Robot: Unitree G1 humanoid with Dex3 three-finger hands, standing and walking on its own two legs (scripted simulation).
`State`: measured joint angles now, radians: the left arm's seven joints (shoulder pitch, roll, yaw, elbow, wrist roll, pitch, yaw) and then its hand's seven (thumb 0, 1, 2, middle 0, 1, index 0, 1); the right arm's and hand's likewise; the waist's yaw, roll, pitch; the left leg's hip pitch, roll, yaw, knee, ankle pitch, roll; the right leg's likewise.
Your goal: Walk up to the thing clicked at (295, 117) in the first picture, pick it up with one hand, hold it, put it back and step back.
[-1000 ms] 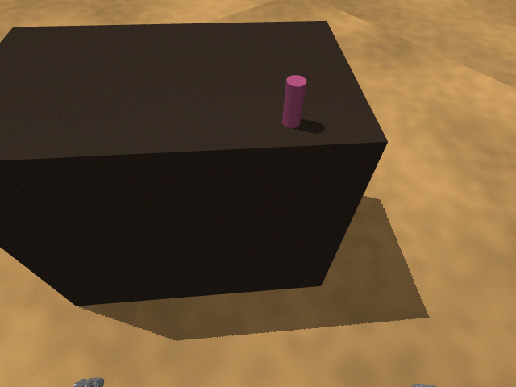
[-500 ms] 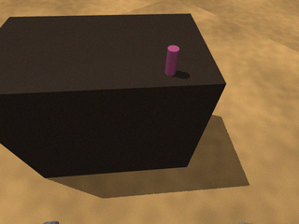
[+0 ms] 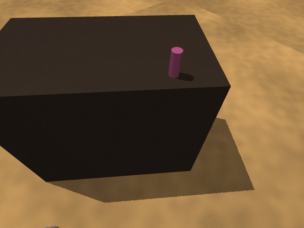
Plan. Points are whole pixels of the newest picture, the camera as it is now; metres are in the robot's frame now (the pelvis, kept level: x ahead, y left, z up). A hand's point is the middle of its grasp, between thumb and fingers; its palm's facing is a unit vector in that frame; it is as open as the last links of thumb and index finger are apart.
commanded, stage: stand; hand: right
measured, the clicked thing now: (175, 63) +0.61 -0.08 +0.07
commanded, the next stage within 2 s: walk up in 0.12 s
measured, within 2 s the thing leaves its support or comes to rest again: neither
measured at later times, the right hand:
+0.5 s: hand out of the picture +0.13 -0.20 -0.16, palm faces -0.07 +0.91 -0.40, open 7.4 cm
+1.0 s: hand (194, 183) +0.27 -0.14 -0.18, palm faces -0.11 +0.93 -0.36, open 7.4 cm
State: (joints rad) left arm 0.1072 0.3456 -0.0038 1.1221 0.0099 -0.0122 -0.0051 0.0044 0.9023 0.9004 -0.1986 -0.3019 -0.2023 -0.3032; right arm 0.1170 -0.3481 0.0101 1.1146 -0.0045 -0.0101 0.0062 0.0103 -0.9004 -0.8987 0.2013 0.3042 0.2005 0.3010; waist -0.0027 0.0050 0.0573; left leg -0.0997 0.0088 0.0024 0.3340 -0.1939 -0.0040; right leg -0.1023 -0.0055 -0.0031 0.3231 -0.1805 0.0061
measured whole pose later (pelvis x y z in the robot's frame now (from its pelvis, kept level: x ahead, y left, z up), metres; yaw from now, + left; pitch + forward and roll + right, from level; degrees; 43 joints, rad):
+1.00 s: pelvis +0.16 +0.11 -0.03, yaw +5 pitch -3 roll +1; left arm 0.13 0.34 0.01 0.88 0.02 0.00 -0.02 0.00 0.90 0.90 -0.20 -0.30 -0.20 -0.30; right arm 0.21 -0.38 -0.01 0.88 0.02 -0.02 -0.01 0.01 -0.90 -0.90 0.20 0.30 0.20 0.30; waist 0.00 0.01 0.13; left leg -0.28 0.01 0.00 0.77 -0.49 0.02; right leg -0.37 -0.03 -0.03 0.66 -0.25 -0.02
